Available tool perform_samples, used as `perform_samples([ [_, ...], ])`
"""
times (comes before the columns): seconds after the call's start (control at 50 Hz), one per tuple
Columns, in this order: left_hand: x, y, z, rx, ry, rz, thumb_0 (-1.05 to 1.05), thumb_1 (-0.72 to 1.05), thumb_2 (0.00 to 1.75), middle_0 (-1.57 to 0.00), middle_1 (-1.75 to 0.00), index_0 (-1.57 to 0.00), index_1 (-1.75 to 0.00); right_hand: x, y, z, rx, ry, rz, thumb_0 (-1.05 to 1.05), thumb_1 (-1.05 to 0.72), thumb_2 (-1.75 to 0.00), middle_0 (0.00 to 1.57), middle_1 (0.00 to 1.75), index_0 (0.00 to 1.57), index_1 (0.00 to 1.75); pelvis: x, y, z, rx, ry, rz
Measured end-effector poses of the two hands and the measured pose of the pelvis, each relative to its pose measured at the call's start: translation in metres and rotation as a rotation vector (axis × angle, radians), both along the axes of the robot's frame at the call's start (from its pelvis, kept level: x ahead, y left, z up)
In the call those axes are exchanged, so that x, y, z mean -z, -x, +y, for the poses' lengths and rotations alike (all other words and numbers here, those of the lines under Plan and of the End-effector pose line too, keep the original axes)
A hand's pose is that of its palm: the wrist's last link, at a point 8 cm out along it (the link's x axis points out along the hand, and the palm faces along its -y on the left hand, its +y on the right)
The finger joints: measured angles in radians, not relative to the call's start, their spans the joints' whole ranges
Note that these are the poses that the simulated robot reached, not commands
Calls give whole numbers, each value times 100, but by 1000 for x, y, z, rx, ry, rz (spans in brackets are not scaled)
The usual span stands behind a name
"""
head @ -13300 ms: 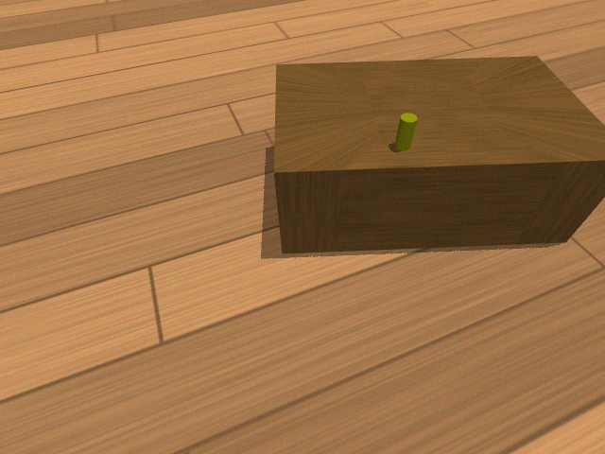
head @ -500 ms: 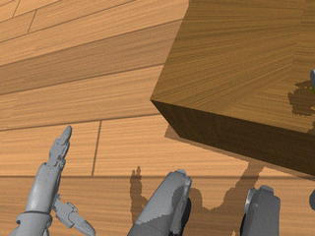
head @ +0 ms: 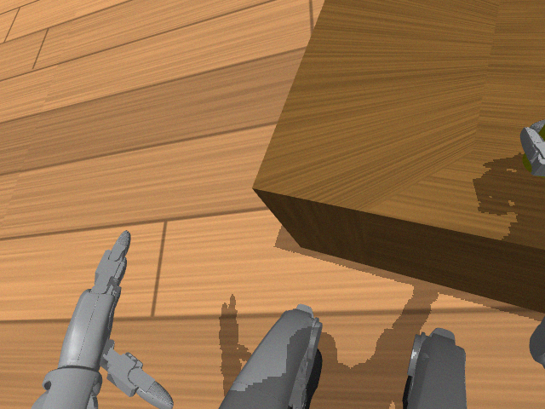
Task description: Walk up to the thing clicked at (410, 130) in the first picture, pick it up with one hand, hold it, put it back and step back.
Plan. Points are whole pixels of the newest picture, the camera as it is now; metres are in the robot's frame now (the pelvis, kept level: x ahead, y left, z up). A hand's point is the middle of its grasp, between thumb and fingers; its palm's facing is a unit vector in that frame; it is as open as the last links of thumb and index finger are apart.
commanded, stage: settle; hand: right
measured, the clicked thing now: out of the picture +0.51 -0.23 -0.02
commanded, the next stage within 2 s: lift in 0.04 s
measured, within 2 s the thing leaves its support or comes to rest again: neither
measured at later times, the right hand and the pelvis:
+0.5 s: hand out of the picture +0.50 -0.23 +0.03, palm faces +0.19 +0.98 +0.01, open 7.6 cm; pelvis +0.02 +0.00 +0.03, yaw -1 degrees
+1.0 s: hand out of the picture +0.41 -0.21 +0.11, palm faces +0.19 +0.98 -0.01, open 7.6 cm; pelvis +0.02 +0.00 +0.08, yaw -3 degrees
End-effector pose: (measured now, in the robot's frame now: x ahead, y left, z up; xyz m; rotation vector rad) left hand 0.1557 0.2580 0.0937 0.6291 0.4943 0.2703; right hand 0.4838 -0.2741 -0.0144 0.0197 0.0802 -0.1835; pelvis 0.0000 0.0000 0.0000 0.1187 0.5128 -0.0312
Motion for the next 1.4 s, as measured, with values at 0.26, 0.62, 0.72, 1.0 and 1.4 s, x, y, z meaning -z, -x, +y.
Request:
perform_samples([
  [0.26,1,-10,-4,-7,43,15,-1,-54,5,-6,-5,-6,-6,-20,-8,-3,6,8,-4,0,14,-119,82,120,84,120,-13,-9,-3,3,1,-9],
  [0.62,-1,-16,-10,-9,161,39,-1,-53,5,-6,-5,-6,-5,-67,30,0,14,15,-21,0,14,-120,82,120,85,120,-43,-20,-3,17,21,-75],
  [0.72,-1,-17,-11,-9,212,36,-2,-54,5,-6,-4,-5,-5,-88,49,1,15,24,-27,0,14,-120,82,119,85,120,-55,-21,-3,21,32,-111],
  [1.0,1,-20,-8,-17,298,53,-2,-53,4,-5,-4,-5,-5,-125,102,13,3,25,-36,0,14,-120,83,119,85,119,-82,-19,0,31,72,-206],
  [1.4,-1,-28,-7,-51,356,72,-2,-52,4,-5,-4,-5,-5,-161,131,29,2,24,-62,0,14,-120,83,119,85,119,-105,-28,3,33,101,-287],
])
